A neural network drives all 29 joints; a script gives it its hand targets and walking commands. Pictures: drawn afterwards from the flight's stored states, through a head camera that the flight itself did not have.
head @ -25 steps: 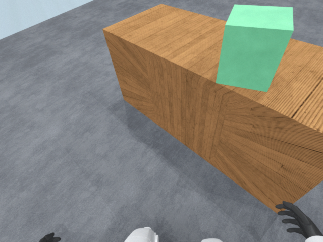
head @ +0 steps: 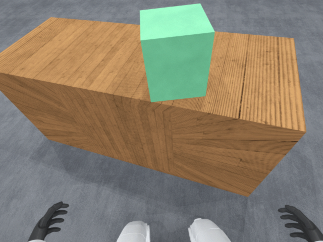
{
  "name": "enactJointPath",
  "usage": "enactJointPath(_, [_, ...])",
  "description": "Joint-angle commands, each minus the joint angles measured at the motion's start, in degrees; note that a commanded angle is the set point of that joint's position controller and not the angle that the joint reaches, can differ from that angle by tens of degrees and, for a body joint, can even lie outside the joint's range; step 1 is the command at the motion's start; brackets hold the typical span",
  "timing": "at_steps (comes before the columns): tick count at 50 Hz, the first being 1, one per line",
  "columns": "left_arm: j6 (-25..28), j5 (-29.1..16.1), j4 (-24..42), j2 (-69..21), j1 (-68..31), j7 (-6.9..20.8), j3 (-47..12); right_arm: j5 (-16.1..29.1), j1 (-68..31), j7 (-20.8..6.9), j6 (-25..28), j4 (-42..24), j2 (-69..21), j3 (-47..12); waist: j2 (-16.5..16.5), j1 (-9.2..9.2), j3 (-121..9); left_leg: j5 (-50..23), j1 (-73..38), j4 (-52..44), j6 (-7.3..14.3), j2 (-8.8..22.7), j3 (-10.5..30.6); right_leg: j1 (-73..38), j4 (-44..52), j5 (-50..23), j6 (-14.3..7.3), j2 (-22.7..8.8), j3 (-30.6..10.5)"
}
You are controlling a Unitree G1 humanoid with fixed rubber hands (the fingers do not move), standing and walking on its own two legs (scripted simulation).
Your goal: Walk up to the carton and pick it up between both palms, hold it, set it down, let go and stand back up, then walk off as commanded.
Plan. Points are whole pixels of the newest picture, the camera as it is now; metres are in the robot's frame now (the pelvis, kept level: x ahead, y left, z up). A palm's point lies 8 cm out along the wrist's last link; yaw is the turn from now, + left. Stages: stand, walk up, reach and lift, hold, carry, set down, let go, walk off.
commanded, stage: walk up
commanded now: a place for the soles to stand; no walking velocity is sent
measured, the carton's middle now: (174, 55) +0.69 -0.07 +0.07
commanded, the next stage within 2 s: none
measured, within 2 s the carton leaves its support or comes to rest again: neither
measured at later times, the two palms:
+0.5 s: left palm (50, 147) +0.40 +0.36 -0.03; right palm (284, 240) +0.11 -0.25 -0.05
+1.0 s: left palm (55, 121) +0.54 +0.40 -0.07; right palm (236, 161) +0.31 -0.20 -0.05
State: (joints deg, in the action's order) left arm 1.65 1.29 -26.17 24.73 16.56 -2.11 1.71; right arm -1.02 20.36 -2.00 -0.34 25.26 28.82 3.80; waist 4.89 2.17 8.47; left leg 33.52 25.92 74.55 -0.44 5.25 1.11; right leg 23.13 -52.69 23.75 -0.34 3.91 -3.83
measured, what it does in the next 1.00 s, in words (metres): walks ahead, turning right: left foot, then right foot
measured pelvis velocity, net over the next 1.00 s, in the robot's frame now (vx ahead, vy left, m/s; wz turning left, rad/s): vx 0.29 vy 0.14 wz -0.42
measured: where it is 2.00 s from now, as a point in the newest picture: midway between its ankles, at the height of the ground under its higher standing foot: (151, 220)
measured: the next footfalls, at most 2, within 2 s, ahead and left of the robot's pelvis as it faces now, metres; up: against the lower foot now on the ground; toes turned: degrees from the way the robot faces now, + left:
left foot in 0.16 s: +0.22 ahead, +0.22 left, +0.00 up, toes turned -5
right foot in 0.48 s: +0.26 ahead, -0.02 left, +0.00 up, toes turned -22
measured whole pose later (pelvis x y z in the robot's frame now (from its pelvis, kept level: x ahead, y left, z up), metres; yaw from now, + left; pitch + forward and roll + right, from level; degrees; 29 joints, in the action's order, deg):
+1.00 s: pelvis +0.29 +0.14 -0.01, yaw -24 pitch -6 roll -1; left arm -0.1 -1.5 -38.7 27.6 13.2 -1.4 2.8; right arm 1.3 10.4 -0.7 -0.2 33.2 26.5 0.7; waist 0.7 0.1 7.5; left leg 24.7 24.6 56.1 -1.9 6.3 -2.5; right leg 17.7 -55.0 31.0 4.1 -0.1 -6.4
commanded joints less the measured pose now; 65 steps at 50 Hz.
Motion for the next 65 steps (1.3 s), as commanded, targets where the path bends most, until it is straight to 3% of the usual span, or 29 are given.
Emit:
enactJointPath(1, [1.75, 0.75, 3.87, 18.1, 3.88, -1.15, 6.12, -0.46, 0.03, 0.09, 1.23, -6.59, 9.05, 3.94, -14.21, -3.92, -5.92, -2.43, 12.2, -5.75, 0.17, 1.78, 2.03, -8.75, 22.87, -12.32, -16.54, -16.57, -30.08])
enactJointPath(4, [1.37, 0.81, 4.26, 19.13, 3.43, -1.26, 6.82, -0.64, -3.08, -0.3, 1.18, -7.86, 8.92, 4.66, -16.93, -4.4, -6.08, -7.59, 10.75, -12.34, 0.95, 0.88, 2.23, -5.94, 22.1, -5.87, -15.42, -15.29, -31.5])
enactJointPath(6, [0.96, 0.43, 5.07, 19.35, -0.07, -1.05, 6.84, -0.59, -2.5, -0.88, 1.44, -8.02, 8.43, 5.15, -17.85, -2.54, -4.35, -10.58, 2.72, -19.38, 1.7, -0.67, 1.64, 3.2, 21.17, 3.8, -13.29, -13.42, -29.12])
enactJointPath(8, [0.28, -0.21, 5.83, 16.96, -5.13, -0.6, 6.04, -0.9, 6.6, -1.1, 1.61, -5.1, 9.18, 6.59, -14.06, 4.52, -5.13, -15.29, -22.85, -25.13, 3.14, -4.82, -3.46, 23.41, 14.62, 18.5, -8.11, -8.77, -21.01])
enactJointPath(9, [0.11, -0.4, 5.87, 13.19, -4.43, -0.47, 5.0, -1.19, 12.31, -0.73, 2.07, -3.6, 12.11, 7.62, -3.35, 7.53, -6.4, -3.17, -30.5, -34.77, 4.3, -1.31, 4.05, 30.68, 0.03, 20.46, -4.73, -2.55, -14.04])
enactJointPath(10, [0.38, -2.37, 7.34, 10.63, -1.15, -0.76, 4.0, -1.37, 12.14, -0.49, 2.37, -5.17, 17.53, 8.9, 14.38, 7.74, -10.96, 27.32, -26.19, -58.45, 11.88, 18.87, 41.47, 30.73, -21.89, 15.53, -0.94, 3.58, -2.87])
enactJointPath(11, [0.59, -1.86, 7.89, 15.22, -1.49, -1.02, 5.45, -0.96, 6.9, -0.5, 2.31, -6.36, 16.37, 8.27, 3.0, 5.14, -6.78, 31.2, -19.54, -64.73, 15.58, 23.36, 52.78, 29.54, -27.57, 11.85, -0.07, 0.03, -5.27])
enactJointPath(12, [0.31, -1.65, 7.47, 16.42, -3.37, -0.7, 6.06, -0.77, 4.4, -0.11, 2.37, -6.47, 16.0, 7.97, -2.38, 3.25, -2.06, 30.99, -14.23, -63.9, 16.35, 22.86, 49.6, 28.84, -29.3, 9.01, 0.17, -2.06, -5.27])
enactJointPath(15, [0.31, -1.77, 3.73, 15.21, -0.38, 0.48, 6.02, -1.64, 0.54, 1.56, 2.79, -4.36, 15.56, 7.16, 4.04, 0.55, 1.78, 23.01, -8.33, -60.07, 15.19, 18.33, 31.63, 22.75, -23.8, 5.45, -0.49, -6.78, -2.57])
enactJointPath(20, [0.06, -1.9, 3.7, 15.52, -3.32, 2.71, 5.81, -1.57, 0.5, 1.32, 3.08, -3.31, 14.47, 6.04, 6.64, 0.66, 2.31, 13.43, -7.69, -57.53, 15.17, 18.29, 19.5, 15.93, -12.01, 6.88, -1.14, -7.12, 1.01])
enactJointPath(23, [0.49, -1.96, 1.42, 14.26, 2.12, 3.05, 5.48, -1.41, -4.58, 0.94, 2.16, -3.84, 12.6, 4.68, 8.05, -3.53, 1.26, 7.73, 2.59, -50.7, 11.68, 15.04, 6.15, -5.08, 3.41, -1.73, -2.0, -4.55, 6.44])
enactJointPath(24, [0.56, -1.96, -0.51, 15.21, 5.86, 2.71, 5.98, -1.52, -5.68, 0.6, 1.58, -3.98, 11.2, 3.89, 4.92, -5.68, 0.45, 9.36, 9.87, -44.93, 8.55, 11.85, 1.18, -16.5, 7.93, -3.99, -2.28, -1.94, 6.55])
enactJointPath(25, [0.7, -1.84, -2.21, 17.59, 9.8, 1.98, 7.29, -1.71, -4.56, 0.21, 1.02, -3.61, 9.05, 3.18, -0.8, -8.11, -2.16, 10.98, 15.9, -33.33, 6.06, 9.24, -1.56, -26.2, 9.71, 1.2, -2.93, -0.84, 1.41])
enactJointPath(26, [0.94, -1.19, -1.36, 21.97, 12.43, 0.72, 8.49, -0.63, -4.65, -0.4, 0.66, -5.72, 7.39, 3.06, -16.5, -10.7, -5.92, 5.39, 20.46, -11.47, 1.67, 1.18, -8.71, -24.49, 25.68, 24.0, -8.06, -16.31, -31.58])
enactJointPath(27, [1.33, -1.42, 0.31, 22.06, 11.15, -0.6, 8.08, 0.26, -5.85, -0.13, 0.24, -7.41, 11.42, 4.59, -11.15, -9.99, -7.38, 4.38, 22.08, -1.75, 0.78, -0.82, -0.37, -23.35, 35.21, 26.33, -13.45, -25.92, -51.91])
enactJointPath(28, [1.51, -1.44, 1.97, 22.46, 9.4, -1.35, 8.06, 0.87, -6.3, -0.04, -0.37, -7.86, 13.78, 5.24, -7.37, -8.9, -7.01, 1.79, 22.93, 2.59, 0.56, -0.34, 3.81, -22.61, 36.42, 26.64, -15.33, -28.14, -52.26])
enactJointPath(31, [2.28, 0.55, 2.21, 21.15, 5.34, -2.2, 7.56, 0.39, -1.24, 0.49, 0.02, -5.23, 11.82, 5.12, -8.82, -4.65, -2.83, -3.12, 20.3, 1.84, 0.66, 2.68, 4.34, -15.97, 29.43, 5.02, -16.26, -24.95, -34.91])
enactJointPath(35, [2.41, 0.38, 3.66, 19.09, 0.64, -1.55, 6.7, 0.8, -0.28, 0.54, 0.04, -3.87, 10.24, 4.43, -15.68, -3.89, -1.87, -5.84, 9.8, -9.55, -0.2, 3.77, 2.52, -5.32, 23.74, -10.28, -15.27, -20.06, -21.51])
enactJointPath(37, [1.7, 0.36, 3.87, 18.62, -3.63, -0.69, 6.17, 1.52, 0.41, 1.01, 0.58, -2.45, 9.56, 4.18, -17.14, -2.59, -3.61, -11.14, -2.89, -22.3, 0.59, 2.13, -0.96, 2.14, 18.5, -16.2, -11.71, -16.5, -14.08])
enactJointPath(39, [0.83, -1.27, 2.99, 16.07, -5.68, 0.67, 4.5, 1.49, 4.96, 1.81, 1.44, 0.65, 11.4, 5.0, -12.89, 2.09, -7.93, -20.95, -20.03, -34.26, 2.38, -3.18, -4.07, 11.87, 8.81, -11.9, -5.26, -12.52, -6.89])
enactJointPath(40, [0.46, -1.96, 1.99, 12.13, -4.57, 0.96, 3.46, 0.53, 4.49, 2.12, 1.72, 1.18, 14.43, 5.51, -2.86, 1.98, -9.57, -18.06, -22.68, -39.76, 5.09, 2.78, 8.25, 16.16, -0.78, -3.0, -2.37, -8.75, -4.3])
enactJointPath(41, [-0.33, -3.45, 2.31, 13.73, -0.76, 0.66, 4.06, 1.18, -0.68, 2.26, 2.13, -2.16, 17.44, 5.67, 4.4, 1.25, -12.95, -12.8, -12.58, -51.07, 12.96, 19.7, 31.57, 9.85, -10.26, 6.97, 1.27, -3.32, -0.48])
enactJointPath(42, [-1.26, -3.3, 0.44, 16.59, -1.67, -0.03, 5.48, 1.02, -2.51, 2.24, 2.0, -1.96, 15.64, 5.22, 0.88, 0.78, -9.36, -9.28, -8.62, -51.59, 16.23, 20.88, 33.18, 7.09, -13.4, 15.48, 0.09, -3.17, -3.23])
enactJointPath(44, [-1.46, -3.31, -2.3, 15.29, -1.83, -0.14, 4.79, 0.73, -6.24, 2.94, 2.17, -1.09, 16.13, 4.38, 2.85, -0.69, -3.92, -8.41, -3.73, -49.01, 14.87, 18.22, 25.69, 6.05, -10.48, 12.06, -1.33, -4.86, -3.86])
enactJointPath(46, [-0.67, -2.81, -6.02, 14.79, 2.61, 0.21, 4.73, 1.49, -12.37, 2.53, 1.57, -0.15, 14.86, 3.1, 4.55, -4.6, -4.74, -12.51, 3.48, -44.22, 9.43, 14.0, 15.55, -5.73, 4.79, 0.49, -2.82, -6.48, -1.81])
enactJointPath(48, [-0.12, -2.5, -7.13, 17.44, -3.57, 0.41, 5.03, 2.6, -13.18, 1.79, 1.18, 1.71, 13.38, 2.97, -1.04, -1.44, -6.13, -12.68, -2.72, -38.55, 2.45, 4.22, 5.02, -0.98, 15.29, -5.83, -3.88, -8.64, -12.78])
enactJointPath(52, [-0.49, -3.3, -13.39, 16.36, -3.75, 0.03, 4.31, 2.44, -12.3, 1.7, 1.8, 7.82, 13.89, 2.6, -0.29, -1.58, -9.68, -29.85, -11.47, -42.98, 6.76, 11.38, 10.67, -4.06, 6.83, -14.28, -0.92, -5.13, -3.88])
enactJointPath(56, [-0.65, -3.14, -17.18, 14.96, -4.21, 0.0, 3.84, 2.16, -15.66, 1.52, 1.41, 11.39, 11.89, 1.56, 2.53, -2.12, -10.81, -37.38, -13.21, -40.43, 5.49, 8.61, 2.65, -7.56, 11.46, -20.21, -1.91, -6.74, -5.24])
enactJointPath(65, [-0.7, -2.51, -22.51, 14.13, -10.04, 0.57, 3.55, 2.45, -18.24, 1.17, 0.16, 17.9, 9.63, 1.44, -3.97, -0.94, -8.73, -25.02, -18.72, -44.39, 3.52, 5.44, -0.08, -2.54, 22.99, -14.95, -2.85, -9.44, -10.04])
